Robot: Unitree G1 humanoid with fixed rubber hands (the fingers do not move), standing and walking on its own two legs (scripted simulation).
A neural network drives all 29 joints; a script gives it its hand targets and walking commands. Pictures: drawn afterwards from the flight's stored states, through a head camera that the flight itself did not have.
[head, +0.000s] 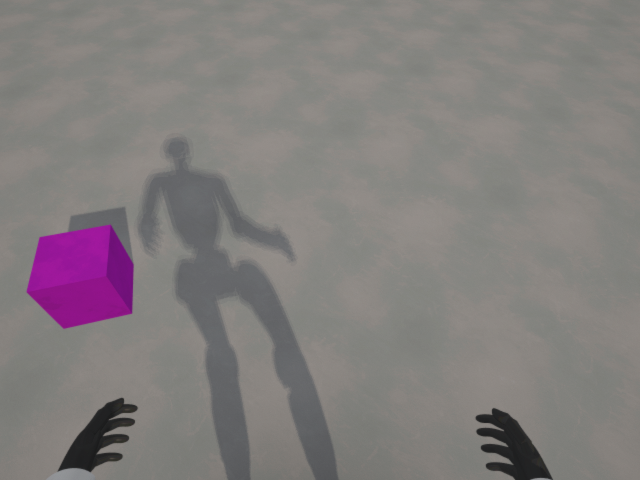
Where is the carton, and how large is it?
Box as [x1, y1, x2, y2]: [27, 225, 133, 328]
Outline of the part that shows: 110,225 43,236 39,238 27,292 63,328 131,313 133,264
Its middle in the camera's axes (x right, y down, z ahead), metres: -0.80 +0.13 +1.33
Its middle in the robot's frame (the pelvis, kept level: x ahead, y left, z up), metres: +0.83 +0.81 -0.64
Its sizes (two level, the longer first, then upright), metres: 0.226 0.224 0.231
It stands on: the floor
